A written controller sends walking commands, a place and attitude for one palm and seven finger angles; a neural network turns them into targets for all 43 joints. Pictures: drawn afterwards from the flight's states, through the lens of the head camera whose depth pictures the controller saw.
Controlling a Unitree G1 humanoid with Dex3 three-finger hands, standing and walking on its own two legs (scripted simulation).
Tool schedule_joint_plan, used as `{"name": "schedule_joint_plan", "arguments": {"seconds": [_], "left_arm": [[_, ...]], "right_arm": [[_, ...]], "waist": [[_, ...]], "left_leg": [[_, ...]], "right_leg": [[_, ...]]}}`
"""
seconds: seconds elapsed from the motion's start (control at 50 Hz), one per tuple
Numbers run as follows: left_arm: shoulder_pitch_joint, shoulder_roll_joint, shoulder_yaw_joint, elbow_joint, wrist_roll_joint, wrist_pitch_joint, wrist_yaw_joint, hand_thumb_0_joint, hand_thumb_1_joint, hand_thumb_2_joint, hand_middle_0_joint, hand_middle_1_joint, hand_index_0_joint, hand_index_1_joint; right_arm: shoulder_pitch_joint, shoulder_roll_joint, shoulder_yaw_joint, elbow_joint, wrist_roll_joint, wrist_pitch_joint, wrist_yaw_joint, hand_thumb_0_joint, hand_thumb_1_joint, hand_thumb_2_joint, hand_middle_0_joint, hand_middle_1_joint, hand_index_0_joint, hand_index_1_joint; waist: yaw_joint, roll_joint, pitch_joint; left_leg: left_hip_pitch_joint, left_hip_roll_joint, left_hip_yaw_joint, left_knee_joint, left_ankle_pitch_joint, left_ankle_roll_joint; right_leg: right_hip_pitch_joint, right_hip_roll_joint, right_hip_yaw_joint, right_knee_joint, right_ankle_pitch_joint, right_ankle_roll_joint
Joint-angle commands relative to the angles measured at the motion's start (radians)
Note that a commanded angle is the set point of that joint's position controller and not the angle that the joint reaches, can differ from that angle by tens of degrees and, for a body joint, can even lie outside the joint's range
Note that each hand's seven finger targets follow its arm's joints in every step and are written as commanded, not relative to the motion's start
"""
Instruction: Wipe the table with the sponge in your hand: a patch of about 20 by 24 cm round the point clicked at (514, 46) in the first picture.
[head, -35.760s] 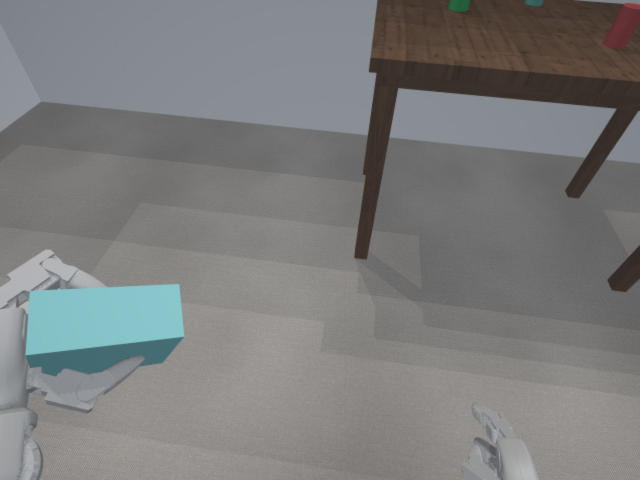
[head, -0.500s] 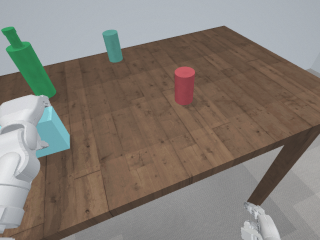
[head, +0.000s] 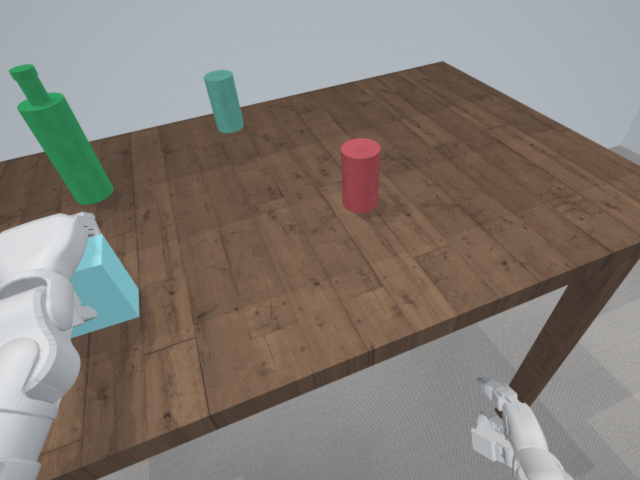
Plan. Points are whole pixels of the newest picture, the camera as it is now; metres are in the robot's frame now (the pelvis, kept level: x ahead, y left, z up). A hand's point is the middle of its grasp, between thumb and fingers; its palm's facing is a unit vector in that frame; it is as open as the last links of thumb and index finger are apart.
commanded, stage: wipe back along the first lane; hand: left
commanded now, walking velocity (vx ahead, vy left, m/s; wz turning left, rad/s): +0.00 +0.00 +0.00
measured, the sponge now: (83, 300) +0.28 +0.34 +0.11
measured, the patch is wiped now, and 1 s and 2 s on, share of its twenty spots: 0.95 0.95 0.95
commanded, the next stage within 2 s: lift the sponge slowly off the table in 0.78 s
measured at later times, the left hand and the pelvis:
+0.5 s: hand (64, 311) +0.23 +0.31 +0.15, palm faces +0.16 -0.05 -0.99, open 9.5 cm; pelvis +0.00 +0.01 +0.00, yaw -1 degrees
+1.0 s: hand (62, 339) +0.20 +0.29 +0.15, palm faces +0.26 -0.10 -0.96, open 9.4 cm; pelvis +0.00 +0.01 +0.00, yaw -1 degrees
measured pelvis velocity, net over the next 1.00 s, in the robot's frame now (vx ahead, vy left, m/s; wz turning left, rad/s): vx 0.00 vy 0.01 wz -0.02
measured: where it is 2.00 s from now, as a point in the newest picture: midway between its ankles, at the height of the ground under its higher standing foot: outside the picture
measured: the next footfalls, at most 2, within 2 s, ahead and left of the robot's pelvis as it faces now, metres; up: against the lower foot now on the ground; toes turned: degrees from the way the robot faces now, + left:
none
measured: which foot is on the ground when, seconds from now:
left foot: down 0.00-1.00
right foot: down 0.00-1.00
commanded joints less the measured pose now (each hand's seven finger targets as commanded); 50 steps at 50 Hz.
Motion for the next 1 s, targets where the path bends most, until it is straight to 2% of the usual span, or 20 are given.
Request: {"name": "schedule_joint_plan", "arguments": {"seconds": [0.0, 0.1, 0.12, 0.14, 0.18, 0.22, 0.38, 0.44, 0.5, 0.52, 0.54, 0.6, 0.62, 0.66, 0.72, 0.76, 0.86, 0.92, 0.94, 0.98], "left_arm": [[0.025, 0.142, 0.039, -0.095, -0.034, 0.013, -0.031, 0.000, 0.100, 1.300, -1.200, -1.600, -1.200, -1.600], [0.106, 0.120, 0.038, -0.174, -0.055, 0.028, -0.025, 0.000, 0.100, 1.300, -1.200, -1.600, -1.200, -1.600], [0.111, 0.152, 0.071, -0.192, -0.055, 0.030, -0.018, 0.000, 0.100, 1.300, -1.200, -1.600, -1.200, -1.600], [0.115, 0.109, 0.032, -0.205, -0.057, 0.038, -0.018, 0.000, 0.100, 1.300, -1.200, -1.600, -1.200, -1.600], [0.196, 0.124, 0.063, -0.213, -0.067, 0.045, -0.012, 0.000, 0.100, 1.300, -1.200, -1.600, -1.200, -1.600], [0.197, 0.103, 0.047, -0.275, -0.073, 0.049, -0.005, 0.000, 0.100, 1.300, -1.200, -1.600, -1.200, -1.600], [0.262, 0.036, -0.002, -0.340, -0.073, 0.095, 0.015, 0.000, 0.100, 1.300, -1.200, -1.600, -1.200, -1.600], [0.291, 0.033, 0.002, -0.408, -0.076, 0.101, 0.023, 0.000, 0.100, 1.300, -1.200, -1.600, -1.200, -1.600], [0.326, 0.023, 0.004, -0.433, -0.088, 0.108, 0.031, 0.000, 0.100, 1.300, -1.200, -1.600, -1.200, -1.600], [0.329, 0.055, 0.039, -0.438, -0.078, 0.109, 0.039, 0.000, 0.100, 1.300, -1.200, -1.600, -1.200, -1.600], [0.337, 0.008, -0.003, -0.461, -0.082, 0.114, 0.040, 0.000, 0.100, 1.300, -1.200, -1.600, -1.200, -1.600], [0.371, -0.013, -0.014, -0.480, -0.090, 0.114, 0.054, 0.000, 0.100, 1.300, -1.200, -1.600, -1.200, -1.600], [0.369, 0.015, 0.018, -0.498, -0.094, 0.113, 0.062, 0.000, 0.100, 1.300, -1.200, -1.600, -1.200, -1.600], [0.400, -0.027, -0.013, -0.492, -0.094, 0.118, 0.070, 0.000, 0.100, 1.300, -1.200, -1.600, -1.200, -1.600], [0.392, -0.034, -0.017, -0.532, -0.095, 0.112, 0.084, 0.000, 0.100, 1.300, -1.200, -1.600, -1.200, -1.600], [0.423, -0.094, -0.067, -0.544, -0.102, 0.110, 0.090, 0.000, 0.100, 1.300, -1.200, -1.600, -1.200, -1.600], [0.471, -0.077, -0.039, -0.562, -0.105, 0.113, 0.110, 0.000, 0.100, 1.300, -1.200, -1.600, -1.200, -1.600], [0.407, -0.029, -0.004, -0.602, -0.100, 0.112, 0.121, 0.000, 0.100, 1.300, -1.200, -1.600, -1.200, -1.600], [0.367, -0.043, -0.027, -0.617, -0.095, 0.115, 0.124, 0.000, 0.100, 1.300, -1.200, -1.600, -1.200, -1.600], [0.407, -0.038, -0.016, -0.574, -0.101, 0.120, 0.123, 0.000, 0.100, 1.300, -1.200, -1.600, -1.200, -1.600]], "right_arm": [[-0.187, -0.103, -0.043, -0.177, -0.005, -0.051, -0.005, 0.000, -0.900, -0.900, 0.200, 0.300, 0.200, 0.300], [-0.199, -0.099, -0.042, -0.189, -0.004, -0.056, -0.001, 0.000, -0.900, -0.900, 0.200, 0.300, 0.200, 0.300], [-0.216, -0.095, -0.041, -0.190, -0.005, -0.060, -0.002, 0.000, -0.900, -0.900, 0.200, 0.300, 0.200, 0.300], [-0.204, -0.093, -0.038, -0.202, -0.007, -0.061, -0.004, 0.000, -0.900, -0.900, 0.200, 0.300, 0.200, 0.300], [-0.200, -0.098, -0.043, -0.191, -0.009, -0.061, -0.002, 0.000, -0.900, -0.900, 0.200, 0.300, 0.200, 0.300], [-0.235, -0.086, -0.038, -0.201, -0.005, -0.068, 0.003, 0.000, -0.900, -0.900, 0.200, 0.300, 0.200, 0.300], [-0.241, -0.083, -0.034, -0.198, -0.005, -0.072, 0.000, 0.000, -0.900, -0.900, 0.200, 0.300, 0.200, 0.300], [-0.260, -0.076, -0.029, -0.216, -0.006, -0.077, 0.002, 0.000, -0.900, -0.900, 0.200, 0.300, 0.200, 0.300], [-0.261, -0.074, -0.028, -0.203, -0.006, -0.070, 0.003, 0.000, -0.900, -0.900, 0.200, 0.300, 0.200, 0.300], [-0.287, -0.072, -0.028, -0.201, -0.008, -0.075, 0.002, 0.000, -0.900, -0.900, 0.200, 0.300, 0.200, 0.300], [-0.276, -0.068, -0.024, -0.217, -0.007, -0.076, 0.000, 0.000, -0.900, -0.900, 0.200, 0.300, 0.200, 0.300], [-0.272, -0.070, -0.026, -0.204, -0.007, -0.075, 0.002, 0.000, -0.900, -0.900, 0.200, 0.300, 0.200, 0.300], [-0.297, -0.064, -0.025, -0.209, -0.006, -0.082, 0.000, 0.000, -0.900, -0.900, 0.200, 0.300, 0.200, 0.300], [-0.277, -0.064, -0.025, -0.207, -0.006, -0.085, -0.001, 0.000, -0.900, -0.900, 0.200, 0.300, 0.200, 0.300], [-0.301, -0.060, -0.025, -0.210, -0.005, -0.091, 0.000, 0.000, -0.900, -0.900, 0.200, 0.300, 0.200, 0.300], [-0.284, -0.058, -0.025, -0.211, -0.002, -0.098, 0.003, 0.000, -0.900, -0.900, 0.200, 0.300, 0.200, 0.300], [-0.281, -0.061, -0.030, -0.206, -0.007, -0.102, 0.004, 0.000, -0.900, -0.900, 0.200, 0.300, 0.200, 0.300], [-0.308, -0.059, -0.028, -0.207, -0.010, -0.102, -0.004, 0.000, -0.900, -0.900, 0.200, 0.300, 0.200, 0.300], [-0.292, -0.059, -0.025, -0.217, -0.009, -0.108, -0.007, 0.000, -0.900, -0.900, 0.200, 0.300, 0.200, 0.300], [-0.279, -0.065, -0.027, -0.195, -0.012, -0.107, -0.008, 0.000, -0.900, -0.900, 0.200, 0.300, 0.200, 0.300]], "waist": [[0.019, -0.112, -0.116], [0.025, -0.118, -0.106], [0.027, -0.117, -0.107], [0.027, -0.116, -0.105], [0.036, -0.129, -0.097], [0.033, -0.107, -0.098], [0.040, -0.121, -0.074], [0.049, -0.134, -0.108], [0.048, -0.131, -0.069], [0.048, -0.131, -0.069], [0.054, -0.134, -0.081], [0.051, -0.107, -0.056], [0.052, -0.126, -0.057], [0.054, -0.126, -0.053], [0.049, -0.103, -0.047], [0.050, -0.115, -0.049], [0.053, -0.148, -0.045], [0.053, -0.131, -0.038], [0.056, -0.108, -0.066], [0.056, -0.110, -0.038]], "left_leg": [[0.050, -0.012, -0.013, -0.026, 0.258, 0.016], [0.044, -0.011, -0.013, -0.015, 0.269, 0.017], [0.048, -0.009, -0.015, -0.012, 0.258, 0.016], [0.040, -0.013, -0.011, -0.010, 0.256, 0.017], [0.041, -0.010, -0.014, -0.008, 0.262, 0.016], [0.045, -0.006, -0.017, -0.011, 0.257, 0.012], [0.046, 0.000, -0.023, -0.028, 0.226, 0.011], [0.050, -0.001, -0.023, -0.025, 0.231, 0.011], [0.050, 0.005, -0.025, -0.036, 0.221, 0.008], [0.054, 0.007, -0.028, -0.031, 0.211, 0.005], [0.052, 0.002, -0.023, -0.029, 0.223, 0.008], [0.057, 0.010, -0.026, -0.044, 0.212, 0.005], [0.055, 0.012, -0.034, -0.048, 0.188, 0.004], [0.057, 0.011, -0.030, -0.043, 0.194, 0.004], [0.056, 0.016, -0.035, -0.059, 0.158, 0.002], [0.061, 0.017, -0.036, -0.058, 0.174, 0.003], [0.057, 0.017, -0.033, -0.052, 0.179, 0.004], [0.060, 0.016, -0.041, -0.063, 0.148, 0.004], [0.066, 0.008, -0.032, -0.054, 0.174, 0.007], [0.070, 0.012, -0.034, -0.056, 0.185, 0.004]], "right_leg": [[0.036, 0.009, 0.031, -0.049, 0.263, -0.032], [0.034, 0.007, 0.032, -0.038, 0.285, -0.027], [0.031, 0.012, 0.051, -0.042, 0.268, -0.032], [0.028, 0.007, 0.038, -0.039, 0.259, -0.028], [0.027, 0.009, 0.039, -0.038, 0.272, -0.026], [0.023, 0.014, 0.048, -0.034, 0.262, -0.030], [-0.002, 0.018, 0.032, -0.036, 0.203, -0.026], [0.019, 0.017, 0.035, -0.029, 0.203, -0.027], [0.003, 0.020, 0.030, -0.039, 0.194, -0.024], [0.000, 0.029, 0.058, -0.042, 0.183, -0.032], [0.009, 0.021, 0.037, -0.037, 0.184, -0.028], [-0.003, 0.025, 0.029, -0.042, 0.170, -0.026], [0.000, 0.032, 0.051, -0.047, 0.147, -0.032], [-0.007, 0.027, 0.037, -0.048, 0.138, -0.028], [-0.006, 0.035, 0.048, -0.049, 0.115, -0.033], [-0.006, 0.032, 0.026, -0.048, 0.121, -0.028], [0.004, 0.033, 0.038, -0.051, 0.131, -0.028], [0.004, 0.037, 0.060, -0.057, 0.106, -0.034], [0.013, 0.029, 0.048, -0.054, 0.117, -0.032], [0.004, 0.032, 0.047, -0.058, 0.131, -0.032]]}}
